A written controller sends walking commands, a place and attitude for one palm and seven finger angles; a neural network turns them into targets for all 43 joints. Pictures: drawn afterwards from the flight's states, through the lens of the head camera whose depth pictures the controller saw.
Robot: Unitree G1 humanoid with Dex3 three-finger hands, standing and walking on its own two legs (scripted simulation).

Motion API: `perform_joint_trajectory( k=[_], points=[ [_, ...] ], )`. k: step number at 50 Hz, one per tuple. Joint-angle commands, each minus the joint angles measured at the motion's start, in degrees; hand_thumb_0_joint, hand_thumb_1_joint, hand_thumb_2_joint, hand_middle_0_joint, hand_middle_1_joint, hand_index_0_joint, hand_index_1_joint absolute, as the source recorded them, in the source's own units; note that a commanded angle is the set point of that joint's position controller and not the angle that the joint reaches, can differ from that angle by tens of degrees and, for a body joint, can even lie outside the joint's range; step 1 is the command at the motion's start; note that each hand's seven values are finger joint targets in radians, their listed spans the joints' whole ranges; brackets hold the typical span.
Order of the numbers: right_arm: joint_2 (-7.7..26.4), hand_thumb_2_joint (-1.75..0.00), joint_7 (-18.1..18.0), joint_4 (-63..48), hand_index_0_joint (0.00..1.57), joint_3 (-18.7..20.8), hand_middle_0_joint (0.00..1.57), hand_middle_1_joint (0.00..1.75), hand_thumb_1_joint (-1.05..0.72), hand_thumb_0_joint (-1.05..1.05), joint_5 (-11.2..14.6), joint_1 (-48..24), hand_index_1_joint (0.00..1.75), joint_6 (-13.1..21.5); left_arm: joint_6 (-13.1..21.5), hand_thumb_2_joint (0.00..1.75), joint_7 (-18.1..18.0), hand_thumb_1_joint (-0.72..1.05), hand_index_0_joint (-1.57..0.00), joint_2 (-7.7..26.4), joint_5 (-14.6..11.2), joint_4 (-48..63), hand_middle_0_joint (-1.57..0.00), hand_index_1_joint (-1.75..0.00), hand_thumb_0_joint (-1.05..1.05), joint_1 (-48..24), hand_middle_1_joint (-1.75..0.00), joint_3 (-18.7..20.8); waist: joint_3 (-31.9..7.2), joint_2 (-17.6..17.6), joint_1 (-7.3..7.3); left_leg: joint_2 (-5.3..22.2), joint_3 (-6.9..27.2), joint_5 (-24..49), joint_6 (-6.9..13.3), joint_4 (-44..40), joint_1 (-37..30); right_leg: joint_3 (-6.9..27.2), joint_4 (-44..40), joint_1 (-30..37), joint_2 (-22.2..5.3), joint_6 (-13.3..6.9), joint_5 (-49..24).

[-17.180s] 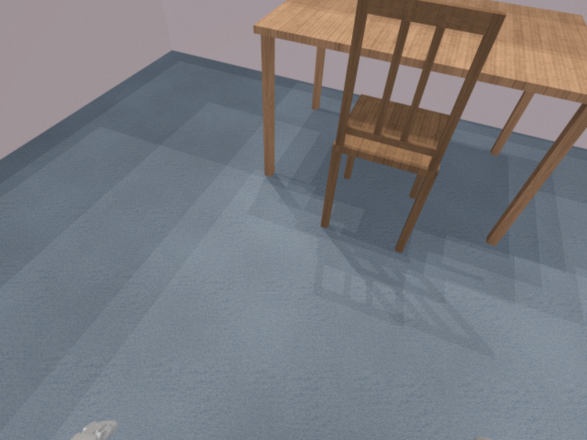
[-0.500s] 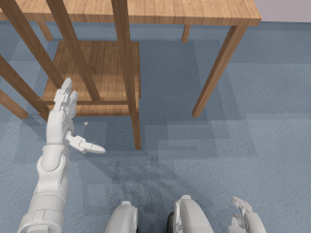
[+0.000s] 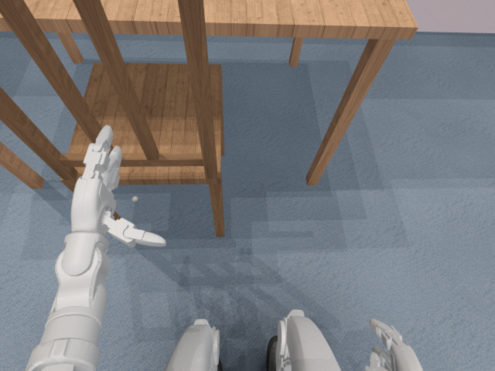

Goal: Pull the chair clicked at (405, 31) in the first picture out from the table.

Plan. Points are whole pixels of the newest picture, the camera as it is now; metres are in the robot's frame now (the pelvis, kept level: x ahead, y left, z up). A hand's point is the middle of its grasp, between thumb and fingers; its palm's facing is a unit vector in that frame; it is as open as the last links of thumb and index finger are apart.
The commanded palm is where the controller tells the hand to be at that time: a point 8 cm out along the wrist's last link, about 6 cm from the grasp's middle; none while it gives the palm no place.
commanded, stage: aim the fingers beside a spindle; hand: left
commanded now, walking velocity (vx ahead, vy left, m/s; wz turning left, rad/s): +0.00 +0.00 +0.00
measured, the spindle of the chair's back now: (71, 97) +0.53 +0.30 +0.06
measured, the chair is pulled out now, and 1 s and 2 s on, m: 0.00 0.00 0.00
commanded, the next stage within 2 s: push the fingers through the gap in 1.70 s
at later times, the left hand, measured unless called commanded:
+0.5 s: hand (142, 198) +0.38 +0.17 +0.01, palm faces +0.02 -1.00 -0.04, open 16.9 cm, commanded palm +0.35 +0.23 +0.02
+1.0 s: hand (142, 197) +0.37 +0.17 +0.02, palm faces +0.00 -1.00 -0.05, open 16.9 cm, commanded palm +0.35 +0.23 +0.02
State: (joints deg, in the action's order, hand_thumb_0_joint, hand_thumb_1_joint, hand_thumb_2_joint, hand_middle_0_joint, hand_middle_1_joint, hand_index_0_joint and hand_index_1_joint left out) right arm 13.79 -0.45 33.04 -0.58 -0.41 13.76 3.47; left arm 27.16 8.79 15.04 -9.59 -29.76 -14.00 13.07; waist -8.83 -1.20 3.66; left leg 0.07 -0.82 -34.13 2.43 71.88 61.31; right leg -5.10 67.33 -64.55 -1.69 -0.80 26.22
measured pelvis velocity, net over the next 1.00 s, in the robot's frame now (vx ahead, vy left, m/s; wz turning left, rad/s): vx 0.00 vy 0.00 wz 0.00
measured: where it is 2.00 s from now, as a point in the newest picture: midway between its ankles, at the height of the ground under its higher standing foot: outside the picture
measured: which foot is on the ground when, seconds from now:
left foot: down 0.00-1.00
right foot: down 0.00-1.00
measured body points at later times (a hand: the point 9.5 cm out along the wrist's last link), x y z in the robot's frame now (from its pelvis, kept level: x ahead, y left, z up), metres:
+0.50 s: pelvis +0.00 +0.00 +0.00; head +0.12 +0.01 +0.43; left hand +0.37 +0.23 +0.01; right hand +0.13 -0.25 -0.11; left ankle +0.00 +0.09 -0.63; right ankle +0.05 -0.12 -0.63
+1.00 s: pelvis +0.00 +0.00 +0.00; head +0.12 +0.01 +0.43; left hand +0.36 +0.22 +0.03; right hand +0.13 -0.26 -0.11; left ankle -0.01 +0.09 -0.63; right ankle +0.05 -0.12 -0.63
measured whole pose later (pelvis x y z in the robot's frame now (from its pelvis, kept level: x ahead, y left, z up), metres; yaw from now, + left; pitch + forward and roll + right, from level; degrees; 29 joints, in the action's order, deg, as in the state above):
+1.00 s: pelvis +0.00 +0.00 +0.00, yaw +0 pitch +23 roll -2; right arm 14.0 -0.9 33.8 -0.5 -0.5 13.5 4.2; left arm 28.1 9.7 14.2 -9.5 -29.3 -14.1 11.8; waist -9.2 -1.2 3.7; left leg 0.0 -0.5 -34.1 2.2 71.7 61.0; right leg -5.3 67.2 -64.1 -1.7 -0.9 26.4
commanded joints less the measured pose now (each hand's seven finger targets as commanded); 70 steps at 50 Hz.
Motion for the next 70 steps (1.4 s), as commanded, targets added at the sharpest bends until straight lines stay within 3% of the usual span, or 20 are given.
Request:
perform_joint_trajectory(
  k=[1,6,12,16,21,24,28,29,31,35,37,44,47,51,53,58,60,65,68,70],
  points=[
    [8.96,-0.9,-0.55,-5.2,0.2,3.57,0.2,0.3,-0.9,0.0,0.5,2.94,0.3,2.57,4.26,0.3,0.76,-0.5,-0.06,4.58,-0.94,12.86,-0.06,-0.08,0.0,-13.86,-0.08,-2.35,-24.15,-2.5,1.62,0.65,4.78,25.76,-2.91,-10.84,-15.3,2.32,-6.33,16.5,1.48,-0.68,-13.73],
    [9.34,-0.9,-0.79,-4.84,0.2,3.24,0.2,0.3,-0.9,0.0,0.52,2.41,0.3,2.15,3.0,0.3,-1.0,-0.5,-0.06,8.4,0.19,5.14,-0.06,-0.08,0.0,-13.73,-0.08,2.86,-18.44,1.0,0.49,-0.36,3.87,15.98,-2.07,-10.82,-6.64,2.92,-6.46,16.14,1.24,-0.71,-8.38],
    [8.38,-0.9,-0.64,-6.5,0.2,3.06,0.2,0.3,-0.9,0.0,-0.13,1.88,0.3,2.09,5.72,0.3,-1.56,-0.5,-0.06,11.49,0.3,14.23,-0.06,-0.08,0.0,-15.91,-0.08,4.52,-28.01,-5.69,-1.33,-0.4,3.6,24.68,-2.91,-10.43,-13.77,3.6,-5.11,20.02,1.28,-1.03,-15.02],
    [8.42,-0.9,-0.69,-6.08,0.2,3.12,0.2,0.3,-0.9,0.0,0.17,2.02,0.3,2.38,4.69,0.3,-0.38,-0.5,-0.06,7.22,-0.48,13.18,-0.06,-0.08,0.0,-14.36,-0.08,0.5,-26.6,-3.79,0.5,0.01,3.81,24.48,-2.45,-10.32,-13.56,3.39,-5.94,19.39,1.39,-0.69,-14.87],
    [9.4,-0.9,-0.96,-4.78,0.2,3.02,0.2,0.3,-0.9,0.0,0.8,2.59,0.3,2.31,1.81,0.3,0.87,-0.5,-0.06,4.91,-0.39,3.28,-0.06,-0.08,0.0,-15.52,-0.08,-0.81,-18.32,1.84,2.23,-0.28,3.75,15.48,-1.68,-10.44,-6.52,3.02,-7.19,16.05,1.24,-0.49,-8.8],
    [9.44,-0.9,-1.19,-5.01,0.2,3.11,0.2,0.3,-0.9,0.0,0.59,2.47,0.3,2.28,2.9,0.3,0.57,-0.5,-0.06,9.65,-0.07,5.28,-0.06,-0.08,0.0,-18.91,-0.08,3.1,-21.61,-1.39,0.7,-0.64,3.24,16.11,-1.9,-9.97,-6.83,3.85,-6.46,17.32,1.03,-0.76,-9.36],
    [8.57,-0.9,-0.79,-6.07,0.2,3.35,0.2,0.3,-0.9,0.0,-0.22,2.86,0.3,2.69,5.89,0.3,-0.71,-0.5,-0.06,11.58,-0.38,15.7,-0.06,-0.08,0.0,-17.8,-0.08,4.38,-31.73,-6.69,-1.18,-0.4,3.61,27.81,-2.82,-9.71,-15.44,3.89,-4.89,21.35,1.15,-0.93,-17.88],
    [8.36,-0.9,-0.66,-6.01,0.2,3.48,0.2,0.3,-0.9,0.0,-0.18,2.94,0.3,2.65,6.11,0.3,-0.99,-0.5,-0.06,11.34,-0.34,16.51,-0.06,-0.08,0.0,-16.02,-0.08,4.14,-31.85,-6.68,-1.08,-0.09,3.73,30.23,-3.18,-9.87,-17.14,3.66,-5.07,21.38,1.28,-0.9,-19.18],
    [8.32,-0.9,-0.5,-6.06,0.2,3.36,0.2,0.3,-0.9,0.0,-0.17,2.82,0.3,2.51,5.52,0.3,-1.32,-0.5,-0.06,10.1,-0.34,15.36,-0.06,-0.08,0.0,-14.36,-0.08,3.01,-29.77,-4.94,-0.27,0.04,3.82,29.82,-2.88,-10.0,-15.72,3.45,-5.33,21.15,1.37,-0.71,-18.91],
    [8.85,-0.9,-0.66,-4.9,0.2,2.98,0.2,0.3,-0.9,0.0,0.57,2.49,0.3,1.72,2.2,0.3,-0.66,-0.5,-0.06,8.62,-0.26,3.38,-0.06,-0.08,0.0,-11.05,-0.08,3.63,-18.46,2.43,0.9,-0.42,2.82,16.74,-1.8,-10.78,-4.83,3.78,-7.41,20.0,1.31,-0.29,-11.53],
    [9.19,-0.9,-0.86,-4.93,0.2,2.81,0.2,0.3,-0.9,0.0,0.76,2.32,0.3,1.74,1.87,0.3,0.18,-0.5,-0.06,8.5,-0.07,1.14,-0.06,-0.08,0.0,-14.1,-0.08,3.26,-16.59,1.85,1.36,-0.58,2.78,13.58,-1.63,-10.76,-3.56,3.97,-7.68,17.91,1.27,-0.44,-8.29],
    [8.87,-0.9,-0.8,-5.85,0.2,3.62,0.2,0.3,-0.9,0.0,0.06,3.4,0.3,3.07,5.76,0.3,1.52,-0.5,-0.06,9.77,-1.5,16.24,-0.06,-0.08,0.0,-16.29,-0.08,2.18,-31.09,-6.66,-0.31,0.09,3.95,29.02,-2.9,-10.08,-17.18,3.53,-5.64,20.68,1.25,-0.85,-17.91],
    [8.84,-0.9,-0.93,-4.77,0.2,3.55,0.2,0.3,-0.9,0.0,0.12,3.32,0.3,2.91,5.29,0.3,0.26,-0.5,-0.06,9.49,-0.93,13.99,-0.06,-0.08,0.0,-15.52,-0.08,2.13,-26.8,-3.68,0.79,0.34,4.36,28.08,-2.82,-10.09,-15.26,3.01,-5.7,18.84,1.45,-0.6,-16.87],
    [9.04,-0.9,-0.89,-4.52,0.2,3.13,0.2,0.3,-0.9,0.0,0.41,2.51,0.3,2.21,2.96,0.3,-0.9,-0.5,-0.06,8.48,0.25,4.23,-0.06,-0.08,0.0,-13.78,-0.08,2.96,-18.33,-0.34,1.01,-0.21,3.7,17.69,-2.08,-10.73,-7.1,2.96,-6.38,16.08,1.31,-0.59,-10.1],
    [9.07,-0.9,-0.73,-4.84,0.2,2.97,0.2,0.3,-0.9,0.0,0.37,2.36,0.3,1.95,2.44,0.3,-0.86,-0.5,-0.06,7.68,0.44,2.85,-0.06,-0.08,0.0,-15.47,-0.08,2.34,-18.35,-0.97,1.0,-0.56,3.29,16.03,-2.01,-10.65,-6.49,3.23,-6.52,15.9,1.2,-0.65,-8.95],
    [8.78,-0.9,-0.73,-6.43,0.2,3.24,0.2,0.3,-0.9,0.0,0.04,2.55,0.3,2.31,4.87,0.3,0.29,-0.5,-0.06,10.41,-0.51,13.03,-0.06,-0.08,0.0,-17.1,-0.08,3.44,-29.31,-5.39,-0.7,-0.38,3.31,25.1,-2.49,-10.01,-13.44,3.92,-5.42,20.75,1.15,-0.88,-16.25],
    [8.61,-0.9,-0.79,-6.21,0.2,3.36,0.2,0.3,-0.9,0.0,0.04,2.7,0.3,2.42,5.3,0.3,0.3,-0.5,-0.06,10.49,-0.92,15.15,-0.06,-0.08,0.0,-16.07,-0.08,3.29,-30.55,-4.57,-0.25,-0.03,3.6,27.92,-2.63,-9.95,-15.31,3.72,-5.62,21.61,1.38,-0.69,-18.26],
    [9.05,-0.9,-1.06,-4.5,0.2,3.02,0.2,0.3,-0.9,0.0,0.47,2.46,0.3,2.2,2.97,0.3,0.29,-0.5,-0.06,8.16,-0.89,6.08,-0.06,-0.08,0.0,-15.2,-0.08,2.25,-19.85,0.75,1.85,-0.12,3.53,18.47,-1.92,-10.29,-7.81,3.34,-7.11,17.69,1.45,-0.28,-11.48],
    [9.27,-0.9,-1.21,-4.52,0.2,2.87,0.2,0.3,-0.9,0.0,0.51,2.55,0.3,2.22,2.44,0.3,0.6,-0.5,-0.06,7.8,-0.18,2.99,-0.06,-0.08,0.0,-17.46,-0.08,1.88,-18.75,-0.38,1.78,-0.41,3.61,15.59,-1.89,-10.38,-6.24,3.25,-6.63,15.86,1.27,-0.57,-8.77],
    [9.22,-0.9,-1.19,-4.89,0.2,3.11,0.2,0.3,-0.9,0.0,0.3,2.73,0.3,2.43,3.04,0.3,0.93,-0.5,-0.06,8.48,-0.27,5.55,-0.06,-0.08,0.0,-18.03,-0.08,2.28,-22.95,-2.25,1.0,-0.42,3.39,18.34,-2.03,-10.0,-8.55,3.54,-6.15,17.23,1.19,-0.73,-10.99]
  ],
)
